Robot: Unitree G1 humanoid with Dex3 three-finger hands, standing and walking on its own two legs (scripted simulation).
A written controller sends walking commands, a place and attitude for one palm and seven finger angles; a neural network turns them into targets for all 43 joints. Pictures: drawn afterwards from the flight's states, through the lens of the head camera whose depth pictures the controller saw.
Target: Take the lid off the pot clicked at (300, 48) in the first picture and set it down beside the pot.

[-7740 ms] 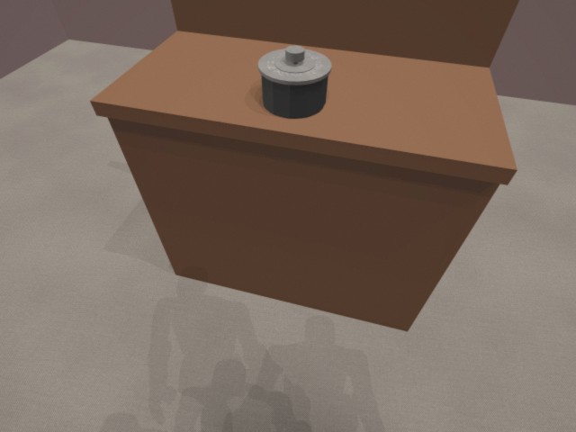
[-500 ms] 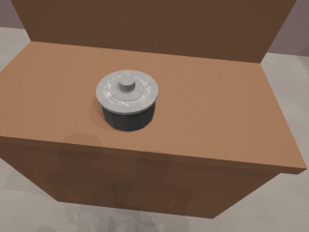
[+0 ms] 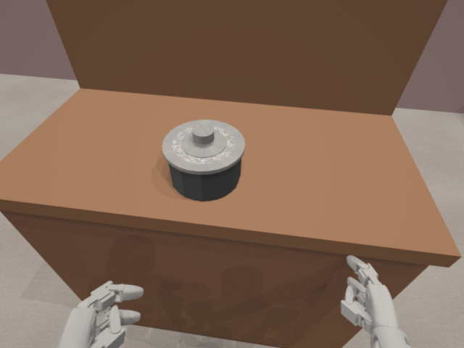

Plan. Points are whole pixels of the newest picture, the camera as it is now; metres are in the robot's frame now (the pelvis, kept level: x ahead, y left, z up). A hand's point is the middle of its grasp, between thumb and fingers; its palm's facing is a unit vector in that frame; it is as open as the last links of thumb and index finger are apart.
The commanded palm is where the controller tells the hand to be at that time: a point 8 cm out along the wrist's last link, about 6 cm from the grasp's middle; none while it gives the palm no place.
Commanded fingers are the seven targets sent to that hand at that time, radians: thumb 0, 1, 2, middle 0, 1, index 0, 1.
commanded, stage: lift the closed hand beside the body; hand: left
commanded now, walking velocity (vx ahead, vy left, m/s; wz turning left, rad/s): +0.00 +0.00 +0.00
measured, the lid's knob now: (203, 134) +0.45 +0.11 +0.16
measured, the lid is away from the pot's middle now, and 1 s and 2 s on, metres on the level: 0.00 0.00 0.00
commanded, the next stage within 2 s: raise the hand higher, near the body in 0.22 s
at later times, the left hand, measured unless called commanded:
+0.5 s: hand (73, 305) +0.14 +0.23 +0.10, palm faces +0.31 -0.83 -0.45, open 3.1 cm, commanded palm +0.09 +0.26 +0.13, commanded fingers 0.00 0.90 0.90 -1.30 -1.50 -1.30 -1.50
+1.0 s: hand (60, 261) +0.17 +0.23 +0.17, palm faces +0.38 -0.81 -0.44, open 3.1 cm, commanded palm +0.11 +0.26 +0.19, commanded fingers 0.00 0.90 0.90 -1.30 -1.50 -1.30 -1.50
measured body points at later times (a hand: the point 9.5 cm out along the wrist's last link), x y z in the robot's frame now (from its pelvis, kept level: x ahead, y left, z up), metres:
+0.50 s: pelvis +0.00 -0.01 +0.00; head -0.01 -0.03 +0.45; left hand +0.12 +0.27 +0.13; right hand +0.19 -0.22 -0.08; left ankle -0.01 +0.10 -0.74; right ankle +0.00 -0.12 -0.74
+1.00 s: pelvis +0.01 +0.00 +0.00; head -0.01 -0.02 +0.45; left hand +0.14 +0.27 +0.20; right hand +0.22 -0.20 -0.07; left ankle -0.01 +0.10 -0.74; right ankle +0.00 -0.12 -0.74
